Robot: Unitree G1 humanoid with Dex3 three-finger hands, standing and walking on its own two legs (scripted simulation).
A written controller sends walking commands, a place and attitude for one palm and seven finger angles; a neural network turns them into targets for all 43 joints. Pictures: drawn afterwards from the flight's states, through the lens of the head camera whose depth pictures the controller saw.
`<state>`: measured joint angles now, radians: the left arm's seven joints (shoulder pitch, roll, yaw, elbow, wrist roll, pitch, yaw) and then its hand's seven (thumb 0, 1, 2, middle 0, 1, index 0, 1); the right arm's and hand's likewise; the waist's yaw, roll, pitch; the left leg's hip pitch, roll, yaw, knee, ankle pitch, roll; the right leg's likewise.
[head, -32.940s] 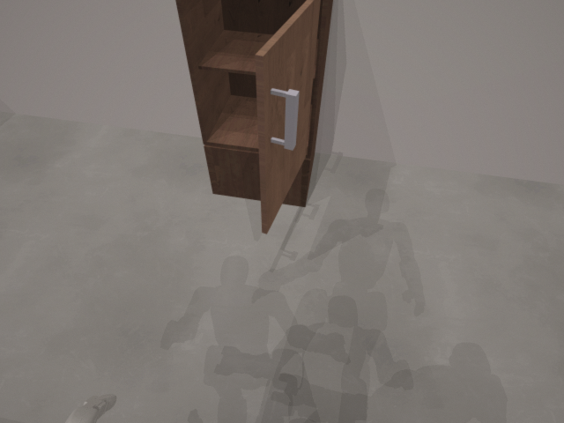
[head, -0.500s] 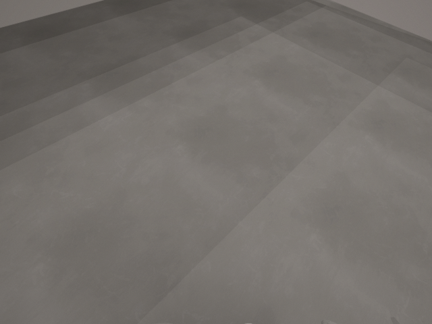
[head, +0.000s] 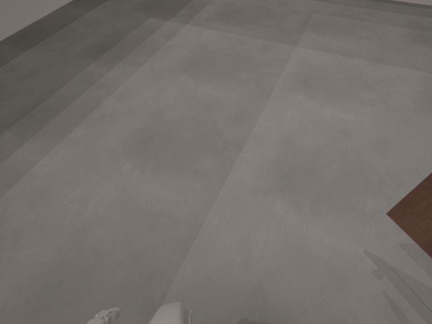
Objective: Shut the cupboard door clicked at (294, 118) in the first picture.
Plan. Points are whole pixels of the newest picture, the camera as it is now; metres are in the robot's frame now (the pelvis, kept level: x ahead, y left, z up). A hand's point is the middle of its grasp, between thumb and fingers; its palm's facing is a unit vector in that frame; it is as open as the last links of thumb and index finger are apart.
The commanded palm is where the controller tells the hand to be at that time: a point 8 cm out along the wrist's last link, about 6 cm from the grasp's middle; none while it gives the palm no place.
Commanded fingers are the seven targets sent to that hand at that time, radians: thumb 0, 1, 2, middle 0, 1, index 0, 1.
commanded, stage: turn to face it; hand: left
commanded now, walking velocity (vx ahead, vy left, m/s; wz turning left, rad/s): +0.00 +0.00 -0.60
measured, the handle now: out of the picture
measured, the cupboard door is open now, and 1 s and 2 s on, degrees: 53 53 53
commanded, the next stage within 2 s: take the last steps up to it in 1.70 s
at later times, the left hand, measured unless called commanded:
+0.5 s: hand (124, 317) +0.15 +0.21 -0.16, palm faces -0.26 -0.94 -0.23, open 7.4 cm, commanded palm none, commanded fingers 0.00 0.90 0.90 -0.20 -0.30 -0.20 -0.30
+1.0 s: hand (168, 293) +0.20 +0.13 -0.17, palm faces -0.53 -0.82 -0.21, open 7.4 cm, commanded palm none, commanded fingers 0.00 0.90 0.90 -0.20 -0.30 -0.20 -0.30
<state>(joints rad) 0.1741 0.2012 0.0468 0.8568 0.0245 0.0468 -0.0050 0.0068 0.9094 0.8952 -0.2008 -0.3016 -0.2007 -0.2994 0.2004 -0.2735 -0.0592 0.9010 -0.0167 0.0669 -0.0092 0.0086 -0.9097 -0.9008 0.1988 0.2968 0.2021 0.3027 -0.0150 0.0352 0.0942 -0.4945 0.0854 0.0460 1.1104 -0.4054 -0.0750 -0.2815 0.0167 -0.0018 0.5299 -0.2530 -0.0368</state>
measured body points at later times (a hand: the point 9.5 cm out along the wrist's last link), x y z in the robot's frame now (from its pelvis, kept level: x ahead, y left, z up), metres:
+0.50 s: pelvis +0.01 +0.02 +0.00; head +0.06 +0.03 +0.45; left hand +0.16 +0.26 -0.14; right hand +0.01 -0.23 -0.13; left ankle +0.03 +0.15 -0.74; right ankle -0.04 -0.11 -0.68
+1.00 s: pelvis +0.03 +0.01 +0.00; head +0.08 -0.01 +0.44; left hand +0.23 +0.17 -0.15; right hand -0.03 -0.27 -0.13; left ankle +0.10 +0.11 -0.73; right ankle -0.04 -0.11 -0.74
